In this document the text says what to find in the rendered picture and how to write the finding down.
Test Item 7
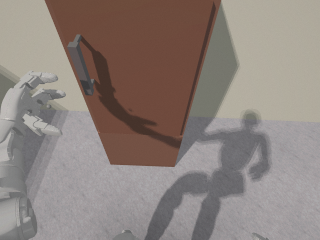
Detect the robot left shin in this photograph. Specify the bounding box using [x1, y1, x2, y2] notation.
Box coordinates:
[122, 229, 132, 234]

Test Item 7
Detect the left robot hand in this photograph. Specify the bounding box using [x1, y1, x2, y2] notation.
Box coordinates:
[0, 70, 66, 137]

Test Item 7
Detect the robot left upper arm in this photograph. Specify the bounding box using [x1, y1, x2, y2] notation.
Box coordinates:
[0, 196, 38, 240]

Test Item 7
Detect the left robot forearm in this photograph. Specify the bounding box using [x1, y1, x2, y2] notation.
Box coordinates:
[0, 119, 27, 202]

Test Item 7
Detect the cupboard door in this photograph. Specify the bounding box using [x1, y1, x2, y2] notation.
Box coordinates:
[49, 0, 214, 137]

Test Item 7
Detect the handle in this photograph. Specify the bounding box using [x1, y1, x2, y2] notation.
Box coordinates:
[67, 34, 95, 96]

